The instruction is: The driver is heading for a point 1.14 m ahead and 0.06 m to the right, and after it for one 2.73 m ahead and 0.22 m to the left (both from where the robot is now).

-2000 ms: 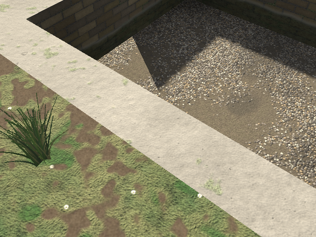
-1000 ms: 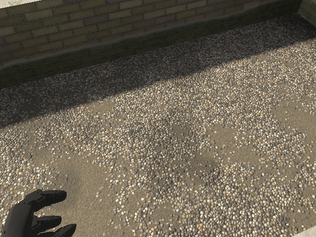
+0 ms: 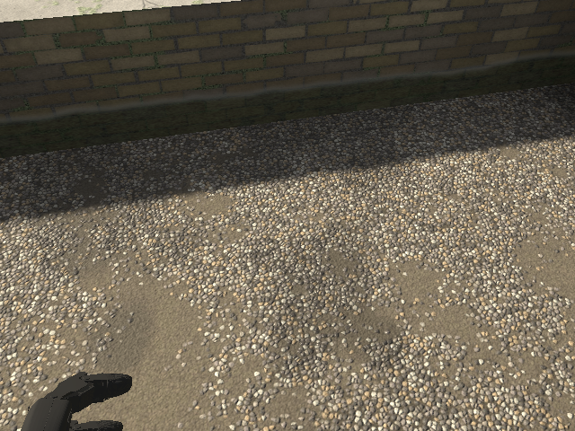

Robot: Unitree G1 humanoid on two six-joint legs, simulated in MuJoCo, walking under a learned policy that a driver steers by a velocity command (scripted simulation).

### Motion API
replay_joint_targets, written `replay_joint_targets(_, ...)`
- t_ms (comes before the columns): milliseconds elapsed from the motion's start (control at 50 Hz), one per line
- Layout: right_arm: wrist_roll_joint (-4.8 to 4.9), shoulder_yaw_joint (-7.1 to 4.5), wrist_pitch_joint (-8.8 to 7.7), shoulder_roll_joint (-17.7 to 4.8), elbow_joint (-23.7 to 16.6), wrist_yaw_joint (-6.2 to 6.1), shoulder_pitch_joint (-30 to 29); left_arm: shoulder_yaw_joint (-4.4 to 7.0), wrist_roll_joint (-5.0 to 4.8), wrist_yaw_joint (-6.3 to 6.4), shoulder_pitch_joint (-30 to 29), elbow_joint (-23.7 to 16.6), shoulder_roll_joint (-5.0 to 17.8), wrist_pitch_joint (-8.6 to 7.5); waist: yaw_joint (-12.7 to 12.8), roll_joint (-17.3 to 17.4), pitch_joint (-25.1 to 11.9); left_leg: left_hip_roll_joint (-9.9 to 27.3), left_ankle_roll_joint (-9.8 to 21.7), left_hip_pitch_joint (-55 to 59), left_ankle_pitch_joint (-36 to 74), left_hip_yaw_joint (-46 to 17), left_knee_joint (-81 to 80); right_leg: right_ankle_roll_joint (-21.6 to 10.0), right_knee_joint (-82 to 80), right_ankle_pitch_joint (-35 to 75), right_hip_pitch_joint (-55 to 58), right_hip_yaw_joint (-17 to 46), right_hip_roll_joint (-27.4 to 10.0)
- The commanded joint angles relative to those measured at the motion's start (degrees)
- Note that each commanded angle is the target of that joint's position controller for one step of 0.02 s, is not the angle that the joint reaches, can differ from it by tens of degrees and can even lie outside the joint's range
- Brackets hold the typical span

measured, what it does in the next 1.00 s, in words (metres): walks backwards, turning right: right foot, then left foot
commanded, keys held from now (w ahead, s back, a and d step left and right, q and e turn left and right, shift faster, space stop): q+shift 0.18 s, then shift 0.06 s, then e+shift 0.56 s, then w+e+shift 0.20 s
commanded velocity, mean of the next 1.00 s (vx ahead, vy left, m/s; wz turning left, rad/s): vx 0.12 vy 0.00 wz -0.16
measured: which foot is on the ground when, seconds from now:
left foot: down 0.00-0.06, up 0.08-0.42, down 0.44-0.86, up 0.88-1.00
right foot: up 0.00-0.04, down 0.06-0.50, up 0.52-0.86, down 0.88-1.00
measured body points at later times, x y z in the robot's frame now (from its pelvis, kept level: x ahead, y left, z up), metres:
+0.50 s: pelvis -0.05 -0.02 +0.00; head -0.04 -0.01 +0.45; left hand -0.03 +0.26 -0.12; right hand +0.16 -0.20 -0.10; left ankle -0.09 +0.10 -0.73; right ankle +0.07 -0.11 -0.72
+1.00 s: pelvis -0.10 -0.04 -0.01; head -0.09 -0.07 +0.44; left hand +0.07 +0.19 -0.10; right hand +0.03 -0.34 -0.09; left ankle -0.05 +0.09 -0.65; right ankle -0.15 -0.12 -0.73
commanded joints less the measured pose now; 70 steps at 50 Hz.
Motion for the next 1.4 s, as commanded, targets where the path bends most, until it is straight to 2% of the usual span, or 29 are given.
replay_joint_targets(20,0.12,-3.15,-1.19,-10.02,-6.4,0.52,-7.66,-0.16,-1.21,-0.91,-0.8,-3.34,0.61,-0.51,1.87,9.85,-2.69,6.26,7.8,-4.62,-7.37,-16.8,-11.76,-1.23,-13.46,-3.51,12.72,-2.65,3.91)
replay_joint_targets(60,1.64,-3.18,-1.7,-8.62,-7.56,0.27,-9.38,0.99,-0.54,0.39,10.09,-0.05,3.27,-1.63,5.53,5.55,-3.85,3.8,3.69,-12.9,-16.18,-15.91,-4.31,-3.06,-25.48,0.91,28.78,3.08,-3.17)
replay_joint_targets(80,3.12,-2.27,-1.83,-3.39,-9.13,0.21,-8.27,2.63,0.22,0.84,12.1,-0.74,11.13,-2.43,5.6,-11.57,-6.58,-5.36,0.69,-22.93,-24.3,-2.82,14.02,-7.47,-32.92,-7.95,33.28,23.85,-21.2)
replay_joint_targets(100,1.02,-3.45,-1.85,-8.06,-7.79,-0.74,-7.95,3.24,0.26,0.17,13.8,-0.27,12.29,-3.01,6.21,-13.68,-5.7,-4.52,-0.29,-27.27,-23.06,0.76,24.08,-9.29,-35.37,-1.52,28.49,31.41,-25.22)
replay_joint_targets(140,-0.15,-4.15,-2.15,-8.96,-5.65,-0.15,-8.88,1.48,0.92,0.64,6.41,-1.55,5.58,-2.72,1.66,-6.94,-1.28,0.44,-1.08,-22.5,-12.72,3.94,33.78,-12.17,-36.09,-2.51,16.97,21.26,-21.26)
replay_joint_targets(220,0.0,-3.71,0.34,-8.14,-3.27,1.58,-6.4,0.96,0.92,1.15,3.39,-1.37,3.85,-2.67,-0.94,-6.78,-5.66,0.87,-3.7,-15.97,-4.3,6.87,46.33,-13.82,-33.27,9.89,11.68,6.1,-15.21)
replay_joint_targets(360,0.62,0.72,1.6,-1.67,-1.07,1.75,-8.54,0.91,0.45,0.03,8.27,2.08,4.49,-2.36,2.11,-9.29,-4.58,1.48,-2.55,-2.71,-16.31,9.16,9.63,-12.33,-34.89,-8.52,12.17,6.68,-13.23)
replay_joint_targets(380,1.79,2.43,-0.46,2.6,-0.67,0.27,-6.88,1.27,-1.37,0.22,10.45,2.94,5.45,-0.97,3.13,-11.44,-0.16,4.72,-2.19,-2.03,-17.53,8.6,2.54,-14.4,-36.03,-12.51,13.07,12.24,-13.72)
replay_joint_targets(440,0.4,1.54,-2.11,-3.36,2.21,-0.63,-3.6,3.54,-3.66,0.7,17.0,4.24,10.82,0.98,4.18,-7.92,-0.13,4.02,2.62,8.01,1.1,9.84,-11.11,-12.69,-38.05,-15.92,8.18,18.3,-14.86)
replay_joint_targets(520,-2.75,0.06,-2.98,-8.38,1.07,-0.97,-6.33,3.06,-3.63,0.3,7.51,-0.14,6.28,-0.96,2.36,15.97,-0.8,20.28,8.27,6.08,10.03,-4.11,-16.99,-4.96,-12.89,-3.75,-0.92,-1.53,-0.33)
replay_joint_targets(600,-1.16,1.15,-3.93,-2.83,-1.89,-1.85,-11.83,4.8,-3.13,2.08,15.11,3.52,6.74,2.47,5.67,8.12,-3.13,23.28,12.1,8.61,33.5,1.34,-13.37,-1.77,19.96,-10.05,-5.44,1.89,-2.09)
replay_joint_targets(680,-0.27,0.78,-3.15,-0.63,-0.57,-1.71,-11.42,3.58,-3.66,1.81,13.82,1.19,3.58,4.47,4.55,7.61,-3.02,19.65,11.0,11.94,24.28,8.82,-11.46,1.51,16.63,-3.46,-5.72,-1.1,-4.54)
replay_joint_targets(800,0.0,-2.77,-3.59,-6.5,1.94,-2.32,-7.52,2.17,-3.16,-0.41,10.83,-2.7,2.3,3.35,1.48,9.65,-4.46,24.54,11.8,10.81,23.62,10.86,-8.53,-0.84,-0.65,-11.06,3.55,-7.02,-5.35)
replay_joint_targets(820,-1.78,-2.06,-4.37,-5.53,0.78,-0.8,-6.25,2.81,-0.33,-0.7,10.33,-2.27,3.45,3.21,1.27,6.91,-8.99,22.56,7.38,10.08,13.37,15.38,-5.77,-3.36,-4.31,-5.13,8.88,-11.06,-1.3)
replay_joint_targets(860,-0.57,-2.62,-4.31,-5.87,0.87,-0.15,-7.49,3.6,-0.63,-1.18,16.15,0.25,3.64,2.71,5.51,4.41,-7.97,19.36,1.55,-2.41,-14.34,20.42,-0.25,-6.71,-16.04,-1.68,23.34,-11.68,0.62)
replay_joint_targets(900,-0.97,-0.15,-4.02,0.57,-8.51,-1.02,-20.66,6.3,-1.56,-1.08,24.59,-0.07,14.29,1.76,12.3,-19.03,-0.03,3.7,-5.1,-37.86,-23.07,18.58,28.0,-19.03,-30.77,-0.03,31.71,34.84,-18.11)
replay_joint_targets(940,-0.76,0.19,-5.47,-2.04,-9.68,-1.25,-25.27,5.94,0.43,0.79,18.26,-1.98,10.95,1.6,11.47,-9.31,1.73,8.47,-5.18,-40.92,-10.86,8.48,33.42,-22.75,-35.05,-16.18,26.69,35.73,-19.36)
replay_joint_targets(960,3.57,-1.0,-7.99,-1.73,-9.7,-1.99,-22.26,3.57,-0.89,1.05,17.02,-1.85,6.97,-0.98,6.72,-3.0,4.6,8.07,-3.98,-40.01,-9.09,5.0,38.98,-23.22,-33.82,-19.99,23.06,38.2,-20.13)
replay_joint_targets(1020,-0.43,-1.01,-9.21,-2.92,-6.11,-1.43,-11.26,1.17,-0.31,1.36,8.4,-4.54,3.52,-2.51,0.96,-3.91,1.98,8.05,-4.95,-33.61,5.46,7.13,37.05,-18.85,-28.62,-16.71,14.66,24.59,-13.04)
replay_joint_targets(1040,-4.7,0.8,-6.21,-1.41,-3.18,-0.37,-10.38,2.64,1.18,0.74,7.37,-3.83,5.69,-1.6,2.22,-5.63,-4.29,7.26,-5.71,-26.06,8.36,12.22,32.95,-16.3,-30.15,-7.58,13.04,16.4,-8.1)
replay_joint_targets(1120,-1.4,2.21,-4.41,-0.11,-4.23,0.5,-13.84,2.31,0.34,-0.88,12.44,-1.71,5.29,-2.16,5.97,-7.13,-1.67,7.73,-3.72,-15.3,10.33,15.66,14.63,-14.8,-28.4,0.89,12.12,9.92,-7.03)
replay_joint_targets(1140,2.02,2.43,-7.1,0.81,-5.42,0.22,-15.28,1.35,-1.57,-0.41,13.66,-0.99,3.88,-3.39,6.62,-2.87,2.18,8.78,-2.37,-14.6,8.27,12.69,12.61,-16.95,-26.81,2.15,12.13,12.31,-11.96)
replay_joint_targets(1160,2.7,2.26,-7.93,0.31,-4.25,0.44,-13.51,1.73,-1.18,-0.47,16.97,1.47,5.17,-3.23,7.08,-2.82,1.85,8.11,-0.6,-16.22,3.82,13.41,12.2,-17.94,-26.23,6.2,15.87,13.08,-13.56)
replay_joint_targets(1180,2.98,1.86,-8.52,-0.8,-3.68,0.8,-11.27,2.1,-1.13,-0.61,18.61,3.03,6.02,-2.98,7.45,-4.12,1.99,8.21,1.07,-17.21,1.86,12.97,10.6,-18.34,-25.24,9.97,18.48,13.14,-15.02)
replay_joint_targets(1200,-1.11,1.49,-6.86,-1.26,-1.67,1.04,-7.75,3.05,2.06,-0.86,20.25,3.02,7.91,-2.21,7.75,-5.65,-2.27,4.76,2.0,-13.73,-3.48,17.25,8.89,-15.91,-22.93,15.6,21.04,8.99,-11.7)
replay_joint_targets(1260,-0.35,0.48,-6.68,-1.03,0.9,1.13,2.51,2.55,0.28,-0.21,13.42,1.96,6.26,-1.46,1.07,-4.21,-2.16,2.1,5.61,3.21,2.66,16.05,-1.85,-10.66,-8.0,24.68,15.37,1.99,-7.62)
replay_joint_targets(1300,0.96,-3.17,-6.65,-13.4,1.39,1.98,11.91,2.93,0.45,-0.19,8.29,-3.62,5.38,-1.25,-1.56,17.82,-10.74,23.03,17.18,26.88,7.4,-35.51,-16.07,-3.9,25.98,-16.17,-15.87,-2.93,6.25)
replay_joint_targets(1360,0.86,-2.04,-6.2,-6.12,-0.14,0.25,5.52,2.57,0.57,1.33,2.49,-1.79,6.08,-0.84,1.69,5.34,-2.18,20.03,16.92,12.25,8.54,-24.15,-14.49,-2.01,29.55,-6.22,-18.84,2.94,-1.61)
replay_joint_targets(1400,0.94,-1.26,-5.65,-4.55,-1.38,-0.35,0.85,2.52,0.48,1.76,4.17,-0.4,5.31,1.12,5.09,5.2,-1.93,14.57,13.4,0.89,18.5,-14.91,-14.86,-0.17,22.66,-1.85,-9.87,1.4,-3.17)
Next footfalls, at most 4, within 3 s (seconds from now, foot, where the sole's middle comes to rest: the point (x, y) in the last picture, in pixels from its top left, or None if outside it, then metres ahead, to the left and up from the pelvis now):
0.06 right None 0.11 -0.11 -0.76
0.44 left None -0.05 0.10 -0.77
0.88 right None -0.11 -0.13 -0.76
1.26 left None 0.12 0.00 -0.76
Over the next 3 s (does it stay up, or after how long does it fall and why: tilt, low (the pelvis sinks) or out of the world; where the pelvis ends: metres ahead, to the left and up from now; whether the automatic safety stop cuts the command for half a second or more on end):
stays up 0.04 -0.19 -0.01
